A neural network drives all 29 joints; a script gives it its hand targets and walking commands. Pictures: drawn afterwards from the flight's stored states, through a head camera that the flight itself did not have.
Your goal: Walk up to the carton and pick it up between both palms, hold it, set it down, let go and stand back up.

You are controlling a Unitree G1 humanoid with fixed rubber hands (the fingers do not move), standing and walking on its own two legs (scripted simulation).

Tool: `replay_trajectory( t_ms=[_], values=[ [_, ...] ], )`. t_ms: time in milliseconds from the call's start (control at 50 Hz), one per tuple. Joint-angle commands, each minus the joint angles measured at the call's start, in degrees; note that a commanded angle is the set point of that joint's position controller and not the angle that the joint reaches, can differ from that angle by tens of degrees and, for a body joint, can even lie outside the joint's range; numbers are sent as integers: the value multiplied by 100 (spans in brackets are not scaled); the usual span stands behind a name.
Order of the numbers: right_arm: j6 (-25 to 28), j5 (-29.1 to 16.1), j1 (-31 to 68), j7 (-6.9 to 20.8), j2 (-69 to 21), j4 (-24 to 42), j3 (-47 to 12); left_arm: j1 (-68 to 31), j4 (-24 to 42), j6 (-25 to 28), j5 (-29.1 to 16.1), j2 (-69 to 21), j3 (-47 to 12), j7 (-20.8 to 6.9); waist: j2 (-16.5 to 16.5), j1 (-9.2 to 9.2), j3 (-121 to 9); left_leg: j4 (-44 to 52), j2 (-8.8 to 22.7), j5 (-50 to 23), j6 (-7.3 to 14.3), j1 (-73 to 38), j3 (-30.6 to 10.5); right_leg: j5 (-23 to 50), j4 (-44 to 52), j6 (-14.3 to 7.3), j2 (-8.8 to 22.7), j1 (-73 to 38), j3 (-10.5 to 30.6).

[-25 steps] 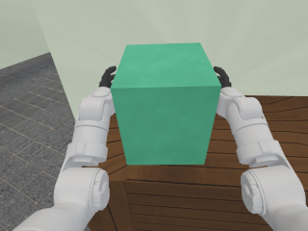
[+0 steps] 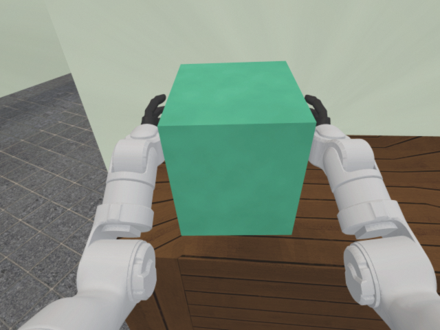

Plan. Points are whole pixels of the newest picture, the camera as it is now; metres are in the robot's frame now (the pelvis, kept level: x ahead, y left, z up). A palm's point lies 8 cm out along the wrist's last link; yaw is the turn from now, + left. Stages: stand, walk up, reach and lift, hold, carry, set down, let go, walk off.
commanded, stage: hold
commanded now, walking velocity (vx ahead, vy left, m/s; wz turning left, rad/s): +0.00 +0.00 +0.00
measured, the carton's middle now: (234, 146) +0.39 +0.01 +0.20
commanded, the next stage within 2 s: set down in 1.66 s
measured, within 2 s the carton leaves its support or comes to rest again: neither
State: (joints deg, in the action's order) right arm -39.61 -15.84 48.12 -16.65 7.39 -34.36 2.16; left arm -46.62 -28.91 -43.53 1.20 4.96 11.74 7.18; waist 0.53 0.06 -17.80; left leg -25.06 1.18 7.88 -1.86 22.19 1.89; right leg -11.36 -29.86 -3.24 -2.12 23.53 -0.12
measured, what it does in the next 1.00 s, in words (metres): stands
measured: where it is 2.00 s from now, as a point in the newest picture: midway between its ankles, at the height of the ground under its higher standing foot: outside the picture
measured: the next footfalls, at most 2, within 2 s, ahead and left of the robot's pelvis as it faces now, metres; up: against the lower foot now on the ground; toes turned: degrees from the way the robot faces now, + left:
none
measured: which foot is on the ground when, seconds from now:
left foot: down 0.00-1.00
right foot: down 0.00-1.00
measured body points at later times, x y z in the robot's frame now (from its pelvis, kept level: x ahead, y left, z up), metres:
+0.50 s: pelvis +0.00 +0.00 +0.00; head -0.08 -0.01 +0.44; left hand +0.38 +0.16 +0.24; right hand +0.39 -0.14 +0.23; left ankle +0.05 +0.14 -0.74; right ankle +0.04 -0.08 -0.74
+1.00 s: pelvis +0.00 +0.00 +0.00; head -0.08 -0.01 +0.44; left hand +0.38 +0.16 +0.24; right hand +0.39 -0.14 +0.23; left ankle +0.05 +0.14 -0.74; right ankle +0.04 -0.08 -0.74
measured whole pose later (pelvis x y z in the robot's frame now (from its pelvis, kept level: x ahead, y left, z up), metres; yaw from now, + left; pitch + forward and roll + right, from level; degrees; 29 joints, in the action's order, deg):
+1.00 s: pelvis +0.00 +0.00 +0.00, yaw +0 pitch +5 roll +2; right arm -39.6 -15.9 48.1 -16.6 7.4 -34.3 2.2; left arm -46.6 -28.9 -43.5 1.2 5.0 11.7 7.2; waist 0.5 0.0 -18.0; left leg -25.1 1.1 7.9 -1.9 22.1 1.8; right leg -11.3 -29.8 -3.2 -2.1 23.4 -0.1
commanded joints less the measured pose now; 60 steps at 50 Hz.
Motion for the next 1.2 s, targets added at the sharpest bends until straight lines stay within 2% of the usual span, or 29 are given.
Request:
replay_trajectory(
  t_ms=[0, 40, 100, 120, 140, 160, 220, 240, 320, 360, 380, 400, 460, 500, 600, 640, 680, 700, 800, 820, 840, 880, 900, 1020, 1060, 1100, 1120, 1140, 1180],
  values=[
    [520, -1209, 6884, 931, -4766, 2664, -1798, -6196, 2302, 504, -1352, -4477, -2463, -830, -23, -486, -2517, 359, -418, -52, 148, -1010, -595, 1554, 1120, 627, 76, -2457, 427],
    [534, -1289, 6918, 946, -4799, 2758, -1835, -6118, 2319, 512, -1310, -4457, -2420, -798, -74, -406, -2567, 352, -429, -100, 178, -1025, -616, 1575, 1132, 620, 89, -2536, 454],
    [517, -1268, 6764, 924, -4745, 2675, -1791, -6146, 2437, 479, -1329, -4473, -2521, -804, -153, -515, -2543, 314, -424, -174, 122, -1094, -619, 1648, 1109, 620, 99, -2500, 447],
    [524, -1326, 6877, 927, -4785, 2835, -1888, -6047, 2374, 465, -1321, -4454, -2457, -809, -114, -430, -2630, 294, -421, -221, 147, -1087, -618, 1756, 1114, 630, 91, -2538, 464],
    [505, -1292, 6810, 920, -4738, 2732, -1820, -6100, 2390, 482, -1353, -4512, -2491, -817, -113, -501, -2614, 315, -430, -224, 123, -1084, -610, 1770, 1107, 642, 87, -2527, 440],
    [524, -1307, 6909, 909, -4769, 2849, -1862, -6022, 2323, 473, -1342, -4531, -2486, -816, -93, -466, -2598, 324, -433, -228, 135, -1101, -615, 1720, 1133, 625, 59, -2495, 438],
    [516, -1274, 6925, 923, -4717, 2708, -1781, -6077, 2243, 463, -1283, -4444, -2386, -821, -93, -457, -2436, 351, -423, -76, 172, -1034, -603, 1547, 1140, 617, 66, -2432, 417],
    [497, -1221, 6785, 923, -4653, 2468, -1671, -6137, 2219, 447, -1240, -4446, -2378, -835, -216, -500, -2323, 359, -407, -18, 124, -1059, -589, 1431, 1158, 601, 86, -2363, 415],
    [506, -1207, 6907, 956, -4689, 2500, -1690, -6108, 2088, 450, -1213, -4416, -2280, -853, -77, -450, -2246, 386, -424, 19, 193, -1019, -583, 1345, 1164, 594, 93, -2371, 416],
    [517, -1183, 6909, 971, -4686, 2475, -1663, -6259, 2181, 475, -1299, -4462, -2389, -842, -163, -480, -2312, 366, -421, 34, 178, -1005, -600, 1300, 1159, 604, 105, -2317, 434],
    [497, -1108, 6895, 967, -4700, 2387, -1595, -6234, 2046, 478, -1277, -4425, -2317, -862, -71, -517, -2287, 381, -428, 83, 177, -991, -579, 1230, 1171, 591, 95, -2332, 422],
    [541, -1157, 6922, 967, -4709, 2528, -1694, -6207, 2132, 481, -1235, -4431, -2279, -847, -101, -433, -2372, 360, -436, 36, 182, -964, -562, 1303, 1146, 608, 109, -2427, 452],
    [533, -1277, 7032, 969, -4812, 2698, -1830, -6215, 2220, 491, -1280, -4408, -2343, -818, -95, -360, -2582, 321, -429, -83, 195, -969, -591, 1523, 1105, 637, 128, -2482, 467],
    [518, -1209, 6956, 941, -4714, 2598, -1737, -6088, 2045, 449, -1231, -4389, -2282, -833, -69, -426, -2330, 378, -449, 55, 186, -927, -583, 1414, 1132, 635, 103, -2481, 429],
    [540, -1223, 6913, 946, -4700, 2642, -1725, -6184, 2235, 477, -1329, -4552, -2451, -826, -177, -480, -2463, 328, -419, -71, 142, -992, -607, 1487, 1136, 606, 80, -2454, 447],
    [510, -1219, 6888, 957, -4717, 2547, -1754, -6055, 2053, 452, -1219, -4462, -2320, -828, -81, -407, -2320, 382, -436, 44, 197, -936, -593, 1292, 1161, 610, 90, -2401, 444],
    [552, -1307, 7009, 951, -4771, 2845, -1841, -6080, 2329, 464, -1336, -4509, -2472, -832, -137, -434, -2687, 299, -416, -229, 158, -1069, -615, 1652, 1101, 602, 88, -2535, 497],
    [506, -1271, 6870, 942, -4730, 2625, -1775, -6159, 2345, 486, -1334, -4551, -2502, -817, -192, -491, -2487, 341, -407, -148, 136, -1063, -639, 1537, 1131, 608, 66, -2427, 450],
    [504, -1196, 6839, 969, -4714, 2496, -1717, -6159, 2176, 482, -1259, -4468, -2370, -838, -100, -465, -2319, 372, -421, 23, 172, -991, -602, 1348, 1151, 585, 80, -2417, 426],
    [552, -1244, 6980, 967, -4716, 2609, -1713, -6205, 2261, 468, -1269, -4488, -2369, -828, -199, -395, -2430, 356, -426, 8, 174, -973, -594, 1355, 1144, 588, 86, -2384, 451],
    [541, -1218, 6942, 953, -4720, 2619, -1710, -6217, 2264, 478, -1318, -4526, -2452, -816, -190, -501, -2450, 344, -424, -26, 153, -1007, -604, 1429, 1139, 596, 82, -2430, 433],
    [517, -1195, 6840, 959, -4701, 2561, -1718, -6106, 2158, 471, -1281, -4475, -2364, -836, -72, -448, -2386, 384, -429, -27, 167, -990, -583, 1450, 1155, 608, 106, -2430, 439],
    [552, -1250, 7041, 957, -4728, 2780, -1791, -6123, 2192, 472, -1321, -4476, -2444, -834, -105, -430, -2566, 317, -421, -80, 173, -999, -599, 1480, 1116, 598, 105, -2469, 464],
    [505, -1280, 6886, 946, -4747, 2641, -1802, -6026, 2185, 453, -1247, -4378, -2288, -839, -21, -380, -2417, 346, -443, -79, 196, -1026, -585, 1547, 1137, 637, 99, -2452, 451],
    [530, -1273, 6872, 918, -4746, 2687, -1816, -6083, 2330, 443, -1268, -4452, -2399, -838, -142, -468, -2477, 324, -434, -183, 151, -1120, -593, 1719, 1108, 621, 98, -2477, 442],
    [523, -1306, 6914, 920, -4807, 2833, -1890, -6114, 2368, 477, -1288, -4444, -2410, -840, -103, -412, -2671, 307, -447, -187, 163, -1037, -592, 1720, 1103, 648, 131, -2581, 466],
    [502, -1263, 6872, 922, -4703, 2683, -1786, -6051, 2178, 447, -1282, -4448, -2403, -834, -143, -448, -2414, 345, -435, -80, 144, -1032, -592, 1553, 1143, 629, 94, -2426, 432],
    [504, -1261, 6917, 930, -4746, 2757, -1832, -5997, 2136, 454, -1278, -4403, -2369, -853, 6, -416, -2426, 350, -437, -24, 191, -984, -614, 1507, 1142, 615, 96, -2502, 439],
    [501, -1207, 6905, 943, -4731, 2575, -1743, -6201, 2210, 474, -1256, -4427, -2320, -845, -102, -426, -2363, 346, -436, -10, 206, -986, -592, 1366, 1161, 605, 110, -2346, 458]
  ],
)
